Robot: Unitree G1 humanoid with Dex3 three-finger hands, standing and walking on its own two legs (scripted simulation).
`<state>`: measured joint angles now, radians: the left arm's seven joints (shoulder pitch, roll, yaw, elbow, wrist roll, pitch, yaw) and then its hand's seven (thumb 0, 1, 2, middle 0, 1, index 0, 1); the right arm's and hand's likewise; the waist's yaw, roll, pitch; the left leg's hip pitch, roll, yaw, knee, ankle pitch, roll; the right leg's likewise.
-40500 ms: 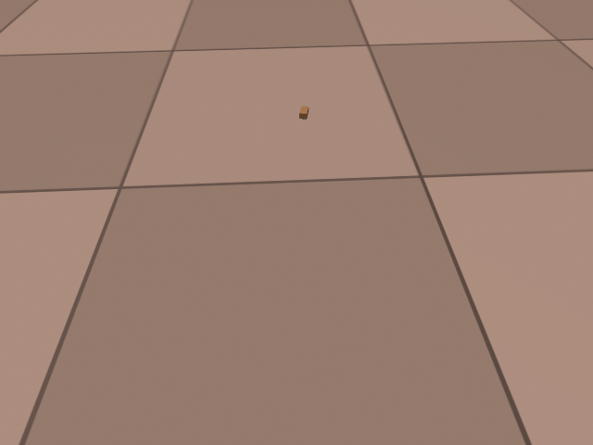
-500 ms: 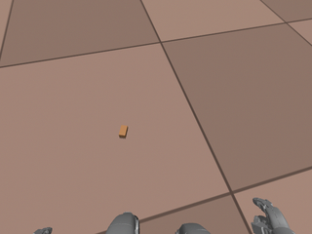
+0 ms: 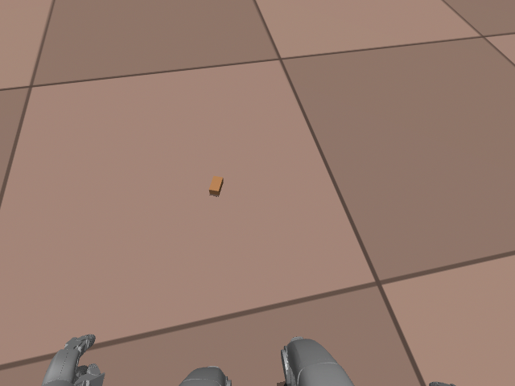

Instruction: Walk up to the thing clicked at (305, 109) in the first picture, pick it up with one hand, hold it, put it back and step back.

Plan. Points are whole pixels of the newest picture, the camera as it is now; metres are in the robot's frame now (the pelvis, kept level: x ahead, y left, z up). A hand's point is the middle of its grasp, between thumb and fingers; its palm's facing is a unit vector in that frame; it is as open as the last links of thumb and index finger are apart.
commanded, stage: step back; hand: left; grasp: from above
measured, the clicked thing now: (216, 185) +0.96 +0.16 -0.74
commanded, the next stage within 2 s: stand in 1.36 s
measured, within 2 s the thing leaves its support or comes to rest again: neither
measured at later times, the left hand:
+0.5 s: hand out of the picture -0.07 +0.28 -0.14, palm faces +0.01 -0.91 -0.42, open 7.4 cm
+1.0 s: hand out of the picture -0.02 +0.26 -0.14, palm faces +0.01 -0.93 -0.36, open 7.4 cm
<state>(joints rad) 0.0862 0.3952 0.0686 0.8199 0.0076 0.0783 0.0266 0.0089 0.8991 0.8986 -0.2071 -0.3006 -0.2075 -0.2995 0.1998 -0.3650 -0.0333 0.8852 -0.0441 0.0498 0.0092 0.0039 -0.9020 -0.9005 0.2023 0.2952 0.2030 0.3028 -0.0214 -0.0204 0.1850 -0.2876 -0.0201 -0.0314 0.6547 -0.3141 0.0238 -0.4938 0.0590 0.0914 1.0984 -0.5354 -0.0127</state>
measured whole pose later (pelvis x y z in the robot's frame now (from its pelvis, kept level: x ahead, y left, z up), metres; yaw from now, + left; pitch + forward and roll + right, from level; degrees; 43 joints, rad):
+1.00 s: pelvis -0.09 +0.00 +0.00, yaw +0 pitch -3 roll +0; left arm 0.17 0.36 0.03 0.98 0.02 -0.02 -0.01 0.01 0.90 0.90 -0.21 -0.30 -0.21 -0.30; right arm 0.17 -0.38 -0.05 1.01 -0.03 -0.01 0.01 0.00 -0.90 -0.90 0.20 0.29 0.20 0.30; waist 0.02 0.01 0.09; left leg -0.27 0.01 -0.01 0.59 -0.26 -0.01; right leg -0.24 -0.04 -0.03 0.63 -0.35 0.01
